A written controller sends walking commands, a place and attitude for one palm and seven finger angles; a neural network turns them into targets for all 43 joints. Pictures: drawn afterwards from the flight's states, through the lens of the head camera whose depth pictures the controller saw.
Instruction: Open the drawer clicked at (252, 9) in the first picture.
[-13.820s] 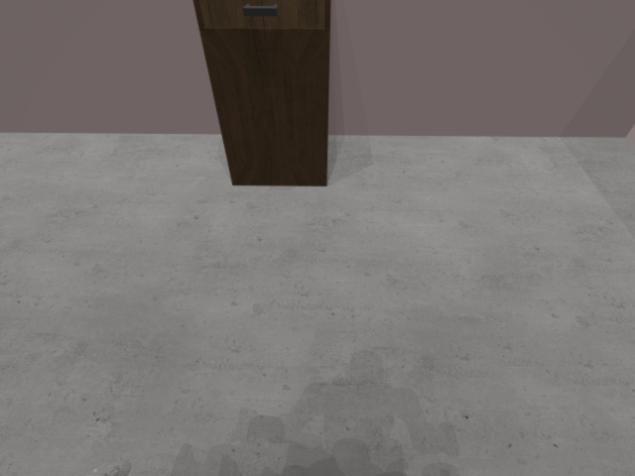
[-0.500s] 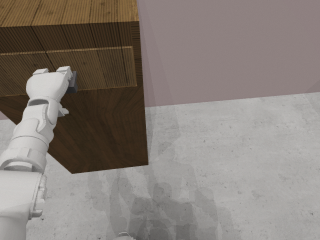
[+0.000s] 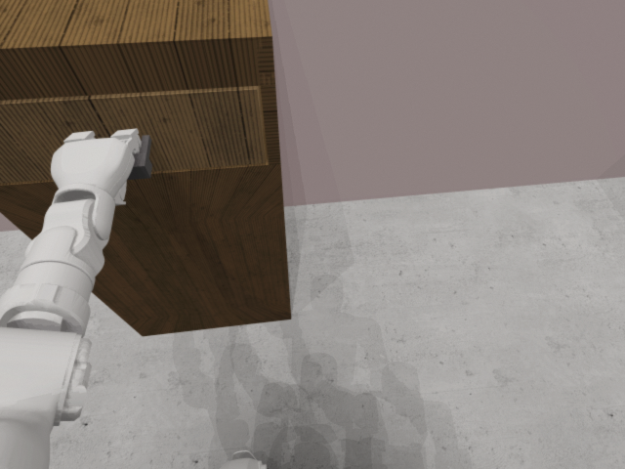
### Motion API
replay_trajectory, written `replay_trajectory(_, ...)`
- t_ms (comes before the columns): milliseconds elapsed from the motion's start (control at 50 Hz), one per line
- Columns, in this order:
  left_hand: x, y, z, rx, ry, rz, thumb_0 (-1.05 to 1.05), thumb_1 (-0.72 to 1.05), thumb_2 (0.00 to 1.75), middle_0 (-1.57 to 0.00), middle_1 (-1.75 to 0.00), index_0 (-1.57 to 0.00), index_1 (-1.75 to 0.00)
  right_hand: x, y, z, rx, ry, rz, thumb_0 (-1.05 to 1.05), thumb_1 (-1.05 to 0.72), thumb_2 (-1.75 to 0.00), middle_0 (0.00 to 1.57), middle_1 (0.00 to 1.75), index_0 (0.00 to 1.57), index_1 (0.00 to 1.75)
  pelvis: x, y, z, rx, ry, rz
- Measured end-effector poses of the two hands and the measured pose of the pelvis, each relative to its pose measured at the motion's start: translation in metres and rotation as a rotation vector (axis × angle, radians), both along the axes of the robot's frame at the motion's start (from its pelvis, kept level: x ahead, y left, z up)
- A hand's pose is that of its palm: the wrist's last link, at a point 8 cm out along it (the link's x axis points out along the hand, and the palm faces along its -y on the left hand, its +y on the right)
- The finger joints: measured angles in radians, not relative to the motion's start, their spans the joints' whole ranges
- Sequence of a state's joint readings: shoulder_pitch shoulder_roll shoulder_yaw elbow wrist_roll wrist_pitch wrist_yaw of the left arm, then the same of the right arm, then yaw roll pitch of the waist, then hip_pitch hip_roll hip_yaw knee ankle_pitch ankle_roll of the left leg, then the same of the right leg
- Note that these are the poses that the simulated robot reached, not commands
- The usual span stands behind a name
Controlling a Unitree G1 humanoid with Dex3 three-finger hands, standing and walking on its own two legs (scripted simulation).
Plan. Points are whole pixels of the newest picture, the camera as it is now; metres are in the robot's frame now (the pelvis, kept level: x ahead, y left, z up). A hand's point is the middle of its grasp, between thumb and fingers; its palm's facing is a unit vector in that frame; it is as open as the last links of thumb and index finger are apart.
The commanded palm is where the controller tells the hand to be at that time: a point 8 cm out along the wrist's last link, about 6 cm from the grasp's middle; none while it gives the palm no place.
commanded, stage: pull the drawer open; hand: left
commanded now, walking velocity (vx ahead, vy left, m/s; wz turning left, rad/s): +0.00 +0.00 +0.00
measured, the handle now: (108, 156) +0.52 +0.26 +0.07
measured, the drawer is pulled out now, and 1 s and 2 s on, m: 0.00 0.07 0.29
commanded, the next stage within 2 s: none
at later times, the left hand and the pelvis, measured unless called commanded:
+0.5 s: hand (109, 222) +0.43 +0.25 +0.05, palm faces -0.03 -0.06 -1.00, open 5.5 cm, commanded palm +0.41 +0.24 +0.11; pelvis +0.02 +0.01 +0.01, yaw -1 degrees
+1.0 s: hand (107, 236) +0.41 +0.25 +0.05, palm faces -0.03 -0.04 -1.00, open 5.6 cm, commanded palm +0.36 +0.24 +0.11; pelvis +0.01 -0.01 +0.01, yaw +0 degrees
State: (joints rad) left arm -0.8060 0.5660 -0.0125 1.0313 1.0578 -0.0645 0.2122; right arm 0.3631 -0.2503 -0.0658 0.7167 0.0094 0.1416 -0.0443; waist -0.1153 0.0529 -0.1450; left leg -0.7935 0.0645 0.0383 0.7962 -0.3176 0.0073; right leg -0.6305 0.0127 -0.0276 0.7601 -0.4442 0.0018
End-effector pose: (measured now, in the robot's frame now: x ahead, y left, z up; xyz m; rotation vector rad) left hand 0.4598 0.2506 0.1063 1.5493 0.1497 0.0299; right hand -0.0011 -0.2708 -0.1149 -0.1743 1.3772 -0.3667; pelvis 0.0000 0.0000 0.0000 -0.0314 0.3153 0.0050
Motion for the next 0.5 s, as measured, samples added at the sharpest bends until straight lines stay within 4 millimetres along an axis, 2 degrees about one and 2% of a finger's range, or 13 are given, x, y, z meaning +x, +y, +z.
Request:
replay_trajectory(140, -0.004, 0.001, -0.001, -0.027, -0.017, -0.007, 0.01, 0.71, 0.80, -0.31, -1.35, -0.42, -1.35, -0.001, 0.001, 0.002, 0.008, 0.002, -0.020, 0.01, -0.90, -0.90, 0.20, 0.30, 0.20, 0.30, 0.005, 0.001, 0.002, 0.002, -0.006, -0.017)
replay_trajectory(240, -0.011, 0.001, -0.002, -0.033, -0.033, -0.013, 0.01, 0.72, 0.80, -0.29, -1.35, -0.41, -1.35, 0.010, 0.003, 0.002, 0.018, -0.014, -0.025, 0.01, -0.90, -0.90, 0.20, 0.30, 0.20, 0.30, 0.010, 0.003, 0.005, 0.005, -0.016, -0.024)
replay_trajectory(340, -0.023, 0.000, -0.003, -0.032, -0.045, -0.015, 0.01, 0.72, 0.81, -0.28, -1.35, -0.41, -1.36, 0.033, 0.006, 0.003, 0.034, -0.067, -0.014, 0.01, -0.90, -0.90, 0.20, 0.30, 0.20, 0.30, 0.017, 0.005, 0.007, 0.009, -0.031, -0.027)
replay_trajectory(500, -0.049, -0.002, -0.003, -0.036, -0.049, -0.012, 0.01, 0.72, 0.82, -0.28, -1.35, -0.41, -1.36, 0.087, 0.009, 0.008, 0.055, -0.191, 0.041, 0.01, -0.90, -0.90, 0.20, 0.30, 0.20, 0.30, 0.023, 0.005, 0.011, 0.014, -0.060, -0.021)
